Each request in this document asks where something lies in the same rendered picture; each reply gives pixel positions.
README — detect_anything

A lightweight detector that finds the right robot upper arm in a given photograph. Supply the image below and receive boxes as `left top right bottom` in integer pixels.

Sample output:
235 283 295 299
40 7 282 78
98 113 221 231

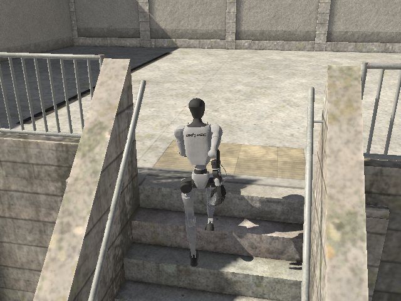
208 124 223 159

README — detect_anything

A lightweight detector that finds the right robot thigh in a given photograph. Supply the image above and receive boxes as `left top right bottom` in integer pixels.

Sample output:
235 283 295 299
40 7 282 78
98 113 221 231
206 174 222 196

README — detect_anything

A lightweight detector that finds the right robot hand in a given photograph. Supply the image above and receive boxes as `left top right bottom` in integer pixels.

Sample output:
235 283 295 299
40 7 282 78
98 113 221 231
211 185 226 206

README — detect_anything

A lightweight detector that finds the left robot upper arm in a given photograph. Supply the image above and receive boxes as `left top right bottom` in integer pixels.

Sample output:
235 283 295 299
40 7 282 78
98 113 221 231
174 125 186 156

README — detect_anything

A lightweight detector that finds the robot left foot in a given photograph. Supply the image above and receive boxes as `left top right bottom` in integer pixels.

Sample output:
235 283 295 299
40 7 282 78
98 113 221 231
189 250 199 267

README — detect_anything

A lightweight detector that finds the robot right forearm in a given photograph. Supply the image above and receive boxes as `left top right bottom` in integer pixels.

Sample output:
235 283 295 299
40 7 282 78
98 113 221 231
211 150 223 186

